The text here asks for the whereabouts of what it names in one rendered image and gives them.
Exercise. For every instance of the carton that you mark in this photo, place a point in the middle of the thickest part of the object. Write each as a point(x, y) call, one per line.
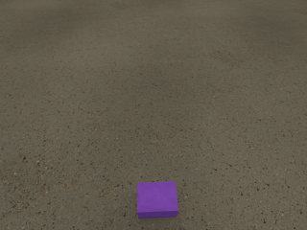
point(157, 200)

